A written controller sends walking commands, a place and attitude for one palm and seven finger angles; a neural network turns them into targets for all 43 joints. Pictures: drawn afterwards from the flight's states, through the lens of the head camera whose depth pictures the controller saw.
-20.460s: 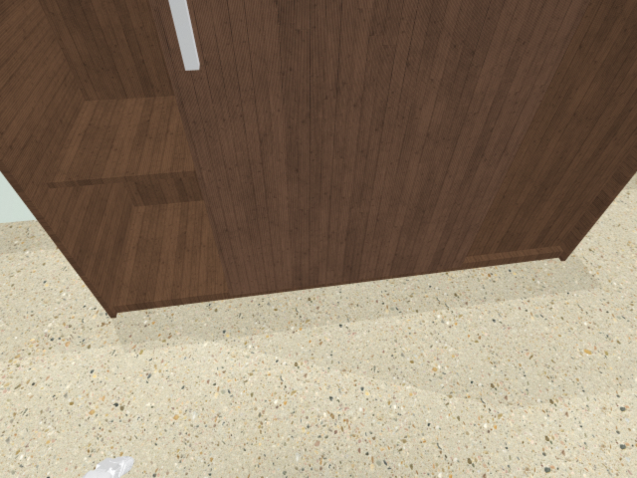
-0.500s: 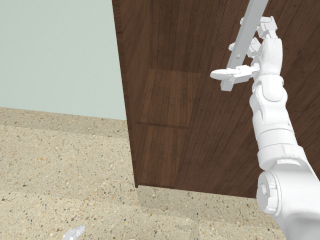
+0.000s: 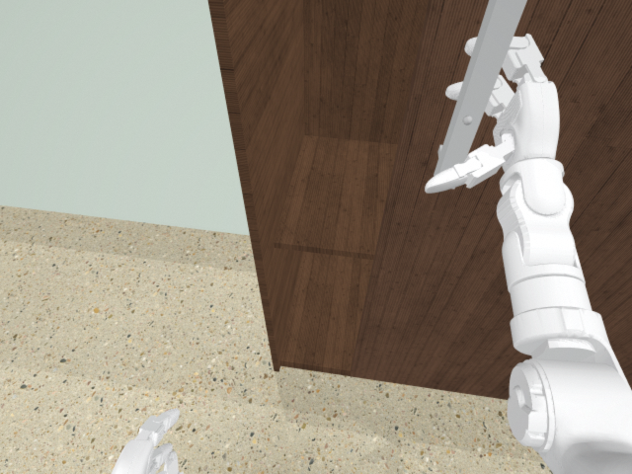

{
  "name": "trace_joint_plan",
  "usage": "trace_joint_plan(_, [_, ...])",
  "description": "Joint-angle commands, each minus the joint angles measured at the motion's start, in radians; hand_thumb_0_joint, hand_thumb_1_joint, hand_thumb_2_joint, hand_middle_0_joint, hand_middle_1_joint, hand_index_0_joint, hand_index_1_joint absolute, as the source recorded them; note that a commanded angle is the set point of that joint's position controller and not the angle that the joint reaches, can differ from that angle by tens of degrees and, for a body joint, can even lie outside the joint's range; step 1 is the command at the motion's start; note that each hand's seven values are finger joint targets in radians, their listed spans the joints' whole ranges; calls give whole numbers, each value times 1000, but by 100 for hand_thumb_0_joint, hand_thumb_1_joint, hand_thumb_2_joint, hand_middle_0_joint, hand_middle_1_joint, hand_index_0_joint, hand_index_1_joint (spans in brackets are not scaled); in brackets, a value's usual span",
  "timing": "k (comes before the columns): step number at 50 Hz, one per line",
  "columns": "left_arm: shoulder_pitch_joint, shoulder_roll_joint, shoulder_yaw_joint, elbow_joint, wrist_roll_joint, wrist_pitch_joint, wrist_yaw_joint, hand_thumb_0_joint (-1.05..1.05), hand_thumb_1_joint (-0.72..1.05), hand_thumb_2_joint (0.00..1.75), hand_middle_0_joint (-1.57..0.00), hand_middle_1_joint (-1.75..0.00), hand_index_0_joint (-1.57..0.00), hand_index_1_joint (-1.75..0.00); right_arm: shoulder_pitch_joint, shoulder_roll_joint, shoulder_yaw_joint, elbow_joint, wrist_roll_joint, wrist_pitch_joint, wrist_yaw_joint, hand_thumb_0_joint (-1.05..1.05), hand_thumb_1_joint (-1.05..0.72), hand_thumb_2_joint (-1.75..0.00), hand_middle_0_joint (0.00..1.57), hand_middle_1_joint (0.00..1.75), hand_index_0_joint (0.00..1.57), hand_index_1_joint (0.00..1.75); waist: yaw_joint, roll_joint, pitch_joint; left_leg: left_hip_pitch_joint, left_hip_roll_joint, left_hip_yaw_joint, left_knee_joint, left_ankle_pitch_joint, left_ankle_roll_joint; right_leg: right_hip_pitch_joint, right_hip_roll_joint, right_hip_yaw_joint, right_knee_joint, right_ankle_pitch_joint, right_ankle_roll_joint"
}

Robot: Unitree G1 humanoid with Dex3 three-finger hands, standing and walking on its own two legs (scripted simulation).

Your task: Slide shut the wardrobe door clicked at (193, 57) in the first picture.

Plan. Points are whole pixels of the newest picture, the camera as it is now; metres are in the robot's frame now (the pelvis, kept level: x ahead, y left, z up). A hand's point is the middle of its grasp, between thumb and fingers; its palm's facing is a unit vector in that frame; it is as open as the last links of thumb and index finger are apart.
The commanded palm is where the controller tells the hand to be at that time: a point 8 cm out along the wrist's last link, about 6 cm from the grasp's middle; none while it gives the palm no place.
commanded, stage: slip the hand off the handle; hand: right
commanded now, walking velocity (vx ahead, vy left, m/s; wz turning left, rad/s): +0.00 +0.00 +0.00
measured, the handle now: (468, 93) +0.49 -0.11 +0.26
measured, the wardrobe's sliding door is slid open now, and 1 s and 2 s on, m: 0.23 0.23 0.23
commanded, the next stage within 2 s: draw the hand back to the body in 1.08 s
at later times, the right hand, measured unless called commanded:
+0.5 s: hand (547, 133) +0.43 -0.19 +0.25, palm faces +0.05 +1.00 -0.08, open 14.7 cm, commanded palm +0.39 -0.22 +0.24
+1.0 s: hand (553, 196) +0.33 -0.17 +0.25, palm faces +0.02 +0.99 -0.11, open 14.7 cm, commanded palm +0.30 -0.21 +0.24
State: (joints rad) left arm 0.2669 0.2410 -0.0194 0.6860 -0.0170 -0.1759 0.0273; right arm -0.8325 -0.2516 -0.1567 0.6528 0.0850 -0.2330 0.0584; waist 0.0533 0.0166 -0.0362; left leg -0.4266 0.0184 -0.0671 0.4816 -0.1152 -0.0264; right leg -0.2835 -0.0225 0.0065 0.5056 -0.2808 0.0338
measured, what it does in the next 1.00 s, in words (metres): stands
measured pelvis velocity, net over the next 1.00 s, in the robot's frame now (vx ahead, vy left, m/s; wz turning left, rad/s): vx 0.04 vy -0.01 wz -0.05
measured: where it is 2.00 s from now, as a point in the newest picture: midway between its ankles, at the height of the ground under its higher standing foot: outside the picture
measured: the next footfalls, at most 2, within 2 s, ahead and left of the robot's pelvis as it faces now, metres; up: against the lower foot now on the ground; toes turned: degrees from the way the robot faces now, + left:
none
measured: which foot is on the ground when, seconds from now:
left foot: down 0.00-1.00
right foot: down 0.00-1.00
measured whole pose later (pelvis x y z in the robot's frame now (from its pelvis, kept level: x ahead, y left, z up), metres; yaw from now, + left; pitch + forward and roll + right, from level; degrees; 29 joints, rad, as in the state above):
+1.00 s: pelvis +0.04 -0.01 +0.00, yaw -3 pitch -1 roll +0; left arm 0.17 0.23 -0.05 0.63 -0.03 -0.20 0.05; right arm -0.27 -0.22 -0.13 -0.06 0.20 -0.02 0.16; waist -0.07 -0.05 -0.07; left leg -0.28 0.03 -0.01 0.50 -0.20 -0.03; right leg -0.15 -0.02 0.06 0.51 -0.34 0.03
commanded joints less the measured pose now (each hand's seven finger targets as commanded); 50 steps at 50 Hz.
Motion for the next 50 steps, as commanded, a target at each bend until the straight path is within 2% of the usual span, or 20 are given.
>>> trace_joint_plan(1, [-20,125,39,-122,-8,-22,26,0,90,90,-20,-30,-20,-30,-418,-264,-130,-179,26,12,-50,0,55,-20,25,115,25,115,-35,56,-302,287,-10,52,-45,40,48,-42,18,-55,-98,108,-59])
trace_joint_plan(6, [-36,115,30,-139,-6,-2,37,0,90,90,-20,-30,-20,-30,-388,-275,-149,-233,31,29,-57,0,55,-20,25,115,25,115,-50,52,-309,299,-11,59,-37,60,51,-33,14,-53,-102,134,-54])
trace_joint_plan(7, [-41,117,30,-143,-6,3,43,0,90,90,-20,-30,-20,-30,-361,-305,-178,-245,32,31,-60,0,55,-20,25,115,25,115,-65,50,-308,309,-13,56,-33,70,56,-34,13,-51,-101,148,-54])
trace_joint_plan(12, [-52,114,28,-149,-9,11,53,0,90,90,-20,-30,-20,-30,-342,-318,-176,-294,30,30,-41,0,55,-20,25,115,25,115,-58,37,-281,296,-15,55,-45,40,53,-32,7,-52,-103,122,-55])
trace_joint_plan(15, [-37,118,32,-146,-8,2,51,0,90,90,-20,-30,-20,-30,-381,-296,-138,-326,32,13,-3,0,55,-20,25,115,25,115,-34,4,-306,280,-19,58,-46,45,51,4,10,-46,-100,130,-55])
trace_joint_plan(17, [-27,124,34,-135,-8,-4,55,0,90,90,-20,-30,-20,-30,-394,-317,-148,-322,43,5,26,0,55,-20,25,115,25,115,-26,-14,-300,267,-25,60,-48,40,54,11,11,-37,-96,128,-53])
trace_joint_plan(18, [-19,126,37,-130,-11,-9,52,0,90,90,-20,-30,-20,-30,-411,-292,-122,-329,48,-2,43,0,55,-20,25,115,25,115,-15,-32,-306,259,-25,64,-49,52,54,25,12,-33,-95,142,-51])
trace_joint_plan(20, [-14,130,41,-130,-13,-23,50,0,90,90,-20,-30,-20,-30,-378,-267,-113,-335,75,-7,71,0,55,-20,25,115,25,115,-18,-18,-323,263,-28,67,-52,52,53,39,14,-29,-91,139,-52])
trace_joint_plan(23, [-24,129,45,-136,-18,-43,42,0,90,90,-20,-30,-20,-30,-292,-209,-73,-394,96,-9,109,0,55,-20,25,115,25,115,-35,-79,-334,264,-30,77,-40,97,61,71,18,-24,-85,196,-44])
trace_joint_plan(24, [-22,127,44,-141,-16,-49,38,0,90,90,-20,-30,-20,-30,-282,-185,-52,-440,102,-7,113,0,55,-20,25,115,25,115,-30,-72,-342,266,-29,80,-38,111,59,82,18,-23,-82,209,-43])
trace_joint_plan(26, [-32,130,46,-148,-18,-60,32,0,90,90,-20,-30,-20,-30,-206,-172,-55,-471,111,10,116,0,55,-20,25,115,25,115,-46,-38,-318,271,-29,87,-36,123,59,70,16,-18,-87,224,-42])
trace_joint_plan(30, [-69,133,45,-162,-19,-62,28,0,90,90,-20,-30,-20,-30,-76,-227,-133,-570,120,51,98,0,55,-20,25,115,25,115,-81,0,-300,320,-22,89,-32,139,56,40,20,-31,-89,224,-48])
trace_joint_plan(31, [-85,126,39,-171,-20,-63,27,0,90,90,-20,-30,-20,-30,-51,-201,-115,-597,123,61,98,0,55,-20,25,115,25,115,-87,-27,-286,318,-19,90,-30,134,57,39,20,-33,-90,221,-47])
trace_joint_plan(32, [-88,130,43,-171,-17,-62,30,0,90,90,-20,-30,-20,-30,-37,-246,-160,-638,122,65,88,0,55,-20,25,115,25,115,-90,1,-297,332,-21,88,-29,145,56,46,19,-33,-84,230,-50])
trace_joint_plan(34, [-113,119,39,-188,-15,-65,28,0,90,90,-20,-30,-20,-30,5,-239,-161,-716,120,68,83,0,55,-20,25,115,25,115,-103,-13,-314,353,-18,89,-20,162,54,54,22,-39,-81,245,-51])
trace_joint_plan(40, [-153,98,26,-199,-18,-86,29,0,90,90,-20,-30,-20,-30,85,-143,-65,-853,120,84,92,0,55,-20,25,115,25,115,-94,-48,-284,331,-22,95,-13,164,50,94,25,-34,-70,246,-48])
trace_joint_plan(41, [-156,97,23,-200,-19,-87,30,0,90,90,-20,-30,-20,-30,113,-135,-60,-850,123,95,94,0,55,-20,25,115,25,115,-93,-18,-269,324,-22,100,-14,158,48,89,25,-31,-69,237,-50])
trace_joint_plan(46, [-192,89,9,-204,-26,-83,35,0,90,90,-20,-30,-20,-30,168,-91,-4,-902,125,154,102,0,55,-20,25,115,25,115,-89,-22,-202,296,-20,105,-23,110,43,87,29,-21,-70,196,-50])
trace_joint_plan(47, [-196,89,9,-207,-23,-83,35,0,90,90,-20,-30,-20,-30,177,-97,-10,-942,125,160,100,0,55,-20,25,115,25,115,-99,-41,-223,305,-20,102,-18,116,46,102,31,-21,-66,205,-50])
trace_joint_plan(50, [-211,79,1,-221,-19,-84,28,0,90,90,-20,-30,-20,-30,260,-89,-13,-1021,131,174,93,0,55,-20,25,115,25,115,-112,-10,-248,334,-17,108,-2,165,45,113,32,-16,-58,252,-50])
